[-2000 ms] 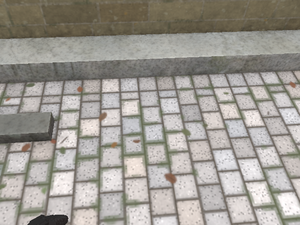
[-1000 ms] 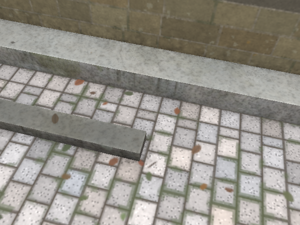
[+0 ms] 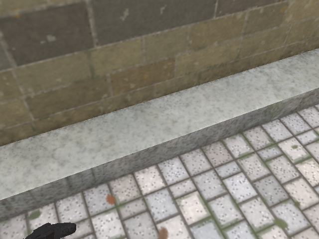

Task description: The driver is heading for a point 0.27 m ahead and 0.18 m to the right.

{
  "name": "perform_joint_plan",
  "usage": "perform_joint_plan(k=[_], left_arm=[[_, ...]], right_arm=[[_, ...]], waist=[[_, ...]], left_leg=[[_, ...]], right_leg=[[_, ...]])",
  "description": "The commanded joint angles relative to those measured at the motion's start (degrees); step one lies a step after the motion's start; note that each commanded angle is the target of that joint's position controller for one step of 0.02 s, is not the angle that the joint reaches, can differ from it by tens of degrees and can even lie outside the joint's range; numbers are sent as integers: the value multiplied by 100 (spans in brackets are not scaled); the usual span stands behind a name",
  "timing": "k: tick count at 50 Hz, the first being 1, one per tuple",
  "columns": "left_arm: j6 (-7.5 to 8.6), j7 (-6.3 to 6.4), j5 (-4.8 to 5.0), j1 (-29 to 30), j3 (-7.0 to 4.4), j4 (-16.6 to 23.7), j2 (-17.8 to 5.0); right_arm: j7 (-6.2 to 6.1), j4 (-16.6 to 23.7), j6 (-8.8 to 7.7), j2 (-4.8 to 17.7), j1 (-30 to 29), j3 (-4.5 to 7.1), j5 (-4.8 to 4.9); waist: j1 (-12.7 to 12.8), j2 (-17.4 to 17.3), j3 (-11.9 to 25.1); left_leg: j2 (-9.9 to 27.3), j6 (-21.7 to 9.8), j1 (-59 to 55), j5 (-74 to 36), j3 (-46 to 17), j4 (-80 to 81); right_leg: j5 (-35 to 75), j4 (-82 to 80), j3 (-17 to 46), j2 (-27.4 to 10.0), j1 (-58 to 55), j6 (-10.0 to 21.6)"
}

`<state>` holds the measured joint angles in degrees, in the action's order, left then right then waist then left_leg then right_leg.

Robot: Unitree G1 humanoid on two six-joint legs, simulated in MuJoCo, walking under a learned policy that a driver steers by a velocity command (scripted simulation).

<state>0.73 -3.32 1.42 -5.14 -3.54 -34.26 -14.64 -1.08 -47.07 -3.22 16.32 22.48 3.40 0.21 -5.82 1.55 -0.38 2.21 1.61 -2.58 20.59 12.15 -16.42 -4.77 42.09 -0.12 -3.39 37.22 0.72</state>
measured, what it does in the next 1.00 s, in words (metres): walks ahead: right foot, then left foot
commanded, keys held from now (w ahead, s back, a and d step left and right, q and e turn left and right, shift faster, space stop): w+e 0.12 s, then no key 0.88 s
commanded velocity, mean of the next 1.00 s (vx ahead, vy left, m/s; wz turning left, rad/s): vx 0.18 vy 0.00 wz -0.21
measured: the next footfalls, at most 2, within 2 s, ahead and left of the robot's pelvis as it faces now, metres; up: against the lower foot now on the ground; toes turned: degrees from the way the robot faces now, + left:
right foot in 0.08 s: +0.20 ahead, -0.12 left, +0.00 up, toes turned -6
left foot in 0.54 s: +0.38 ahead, +0.04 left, +0.00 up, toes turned -10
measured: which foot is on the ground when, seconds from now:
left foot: down 0.00-0.10, up 0.12-0.52, down 0.54-1.00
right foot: up 0.00-0.06, down 0.08-0.54, up 0.56-0.76, down 0.78-1.00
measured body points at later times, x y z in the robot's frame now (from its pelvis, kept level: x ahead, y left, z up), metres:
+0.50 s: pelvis +0.23 -0.03 +0.00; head +0.26 -0.04 +0.45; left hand +0.33 +0.22 -0.13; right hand +0.29 -0.30 -0.12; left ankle +0.34 +0.05 -0.72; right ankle +0.16 -0.11 -0.73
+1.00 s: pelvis +0.28 -0.04 +0.01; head +0.29 -0.04 +0.46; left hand +0.39 +0.22 -0.13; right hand +0.36 -0.32 -0.12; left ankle +0.34 +0.05 -0.73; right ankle +0.22 -0.16 -0.73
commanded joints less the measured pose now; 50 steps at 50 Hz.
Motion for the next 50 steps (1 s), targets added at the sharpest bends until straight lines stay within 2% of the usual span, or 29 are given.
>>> perform_joint_plan(k=[1, 2, 3, 4, 5, 6, 7, 8, 9, 10, 11, 13, 19, 22, 25, 26, 27, 28, 29, 31, 34, 35, 38, 40, 41, 42, 44, 47, 50], left_arm=[[129, -92, 0, 579, -83, 641, -386], [117, -85, -24, 262, -162, 582, -546], [107, -59, -26, -495, -291, 388, -765], [76, 85, -724, -1538, -264, -100, -719], [82, 154, -755, -1801, -401, -86, -1232], [41, 198, -419, -1872, -539, 124, -1865], [13, 228, -333, -1880, -504, -19, -1676], [45, 272, -299, -1563, -391, -126, -1319], [90, 283, -278, -1301, -254, -189, -930], [107, 270, -205, -955, -147, -227, -659], [164, 258, -208, -884, -105, -241, -680], [242, 234, -227, -973, -109, -424, -759], [209, 307, -291, -1141, -39, -783, -725], [179, 330, -288, -1317, -29, -993, -745], [143, 378, -235, -1178, -32, -1137, -758], [148, 407, -198, -1156, 1, -1178, -678], [186, 428, -231, -1337, 74, -1137, -483], [124, 461, -229, -1987, 96, -1300, -283], [-30, 516, -246, -1969, 66, -1477, -410], [-151, 461, -279, -1506, 40, -1565, -517], [-241, 402, -273, -1353, 105, -1787, -332], [-300, 503, -85, -1009, 61, -1698, -407], [-345, 586, -209, -1030, 75, -1836, -428], [-373, 624, -257, -966, 69, -1811, -583], [-335, 601, -216, -1049, 32, -1944, -675], [-255, 575, -200, -935, 72, -1945, -496], [-101, 534, -239, -715, 57, -2010, -571], [35, 472, -191, -662, 57, -2117, -599], [42, 462, -178, -650, 76, -2213, -608]], right_arm=[[-27, 216, 18, 1210, -124, 305, 84], [-52, 209, 41, 1330, -148, 341, 109], [-81, 208, 74, 1357, -202, 346, 140], [-4, 125, 52, 966, 181, 180, -228], [65, 352, 30, 340, 508, 27, -264], [154, 816, -27, 419, 126, 42, -268], [171, 952, -39, 742, -634, 119, -234], [165, 905, -75, 604, -652, 47, -107], [132, 758, -70, 557, -530, 12, -116], [122, 671, 31, 556, -479, 17, -198], [112, 552, 142, 556, -17, 14, -230], [85, 448, 252, 549, 90, 12, -219], [130, 468, 249, 240, -734, -107, -180], [83, 427, 212, 286, -921, -103, -146], [41, 266, 120, 329, -630, -62, -168], [10, 153, 38, 358, -419, -51, -204], [-50, 126, -42, 644, -240, -9, -259], [-65, 216, -25, 897, -341, 3, -180], [-55, 118, 48, 612, -381, -74, -62], [-45, 79, 95, 305, -619, -187, -58], [-109, -18, 191, 329, -1066, -204, -94], [-81, 230, 167, 606, -1666, -139, -155], [-110, 54, 209, 550, -1512, -138, -10], [-72, -112, 173, 501, -1291, -158, -85], [-76, -49, 186, 528, -1433, -140, -106], [-87, -30, 174, 466, -1613, -170, -150], [-116, -59, 162, 448, -1590, -169, -127], [-126, -142, 204, 498, -1500, -170, -118], [-113, -182, 257, 497, -1603, -187, -111]], waist=[[229, -786, -376], [444, -897, -97], [882, -841, 345], [1131, -620, 913], [1014, 294, 1482], [1132, 1138, 2217], [1323, 287, 1575], [1040, 155, 857], [759, -43, 451], [505, -166, 257], [310, 286, 345], [220, 254, 385], [502, 361, 308], [660, 388, 257], [483, 277, 99], [368, 48, 134], [461, -513, 399], [764, -1253, 561], [642, -1437, 690], [606, -943, 492], [761, -1007, 199], [777, -1003, 218], [730, -760, 205], [626, -656, -105], [600, -360, -324], [656, -350, -305], [510, -4, -118], [450, 48, 145], [477, 3, 152]], left_leg=[[1486, -810, -152, -4317, -422, -99], [1440, -748, -162, -5535, -265, -694], [1315, -641, 36, -6240, -77, -1706], [1114, -491, 675, -5194, 261, -3312], [773, -300, 2699, -1180, 50, -5076], [-260, -39, 4181, 1347, -728, -6508], [33, -110, 4756, 697, -1387, -6637], [291, -139, 4580, 137, -1326, -6282], [464, -128, 4104, -16, -1329, -5711], [536, -126, 3576, -46, -1346, -5297], [461, -78, 3149, 22, -1300, -5241], [305, -18, 2938, -82, -1215, -4963], [156, -117, 2813, -1164, -1058, -2994], [21, -193, 2478, -1290, -1066, -2418], [-101, -340, 1816, -1454, -1097, -1366], [-26, -401, 1250, -2096, -1201, -694], [769, -501, 613, -3586, -1994, -592], [1777, -1196, 466, -5605, -2987, -666], [1969, -1724, 663, -5523, -3468, -475], [1617, -1605, 868, -3995, -3127, -132], [1003, -1048, 1281, -2625, -2385, 151], [881, -965, 1305, -1939, -2363, -11], [593, -706, 1661, -185, -2249, 146], [463, -415, 2128, 841, -2191, 351], [324, -334, 2008, 846, -1986, 379], [309, -307, 1800, 491, -1953, 146], [202, -388, 1387, -502, -1763, -243], [101, -469, 989, -1595, -1599, -577], [77, -486, 953, -1879, -1562, -654]], right_leg=[[-611, -452, -460, 261, -131, 328], [-841, -536, -644, 503, -735, 459], [-610, -907, -750, 769, -1797, 656], [-1019, -1273, -694, 1069, -3196, 830], [-1848, -1274, 1426, -433, -4996, 1268], [-1079, -2255, 4682, -1729, -5724, 2100], [165, -2405, 3891, -1583, -5432, 1971], [1603, -2195, 2842, -1482, -4605, 1829], [2819, -2136, 2105, -1127, -3795, 1550], [3052, -2280, 1531, -678, -3171, 1185], [3900, -2253, 1334, -763, -2824, 1297], [4286, -2357, 1058, -677, -2572, 1363], [3649, -2439, 652, -437, -2826, 1123], [3329, -2272, 791, -555, -2972, 1039], [2774, -1773, 992, -558, -2981, 844], [2337, -1416, 972, -341, -2867, 647], [1325, -959, 863, -38, -2621, 432], [-1430, -398, 489, 659, -2457, 267], [-2883, -67, 408, 750, -2354, 208], [-2985, 365, 538, 660, -2245, 140], [-2322, -389, 351, 532, -2587, -36], [-2018, -797, 547, 244, -2531, -275], [-622, -2069, 344, 363, -3158, -337], [-754, -1882, 438, 141, -3089, -169], [-1196, -1762, 376, 254, -2576, -28], [-1034, -1938, 454, 190, -2483, 26], [-587, -2122, 549, 113, -2400, 4], [-138, -2153, 576, 93, -2443, -20], [13, -2161, 552, 110, -2500, -4]])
